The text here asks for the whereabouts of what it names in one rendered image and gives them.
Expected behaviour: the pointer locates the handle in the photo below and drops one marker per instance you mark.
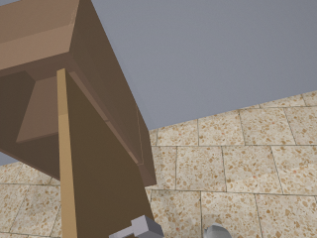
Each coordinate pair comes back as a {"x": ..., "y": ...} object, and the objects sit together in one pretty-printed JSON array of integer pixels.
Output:
[{"x": 142, "y": 227}]

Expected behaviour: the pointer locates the cupboard door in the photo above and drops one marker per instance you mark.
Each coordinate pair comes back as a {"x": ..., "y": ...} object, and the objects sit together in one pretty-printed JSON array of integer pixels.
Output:
[{"x": 101, "y": 187}]

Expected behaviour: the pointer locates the robot right thigh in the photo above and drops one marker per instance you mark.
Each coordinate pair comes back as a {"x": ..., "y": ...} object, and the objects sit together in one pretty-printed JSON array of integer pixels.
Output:
[{"x": 215, "y": 231}]

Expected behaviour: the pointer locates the robot right shin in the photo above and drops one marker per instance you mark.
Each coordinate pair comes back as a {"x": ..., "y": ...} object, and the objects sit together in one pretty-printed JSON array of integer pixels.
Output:
[{"x": 217, "y": 224}]

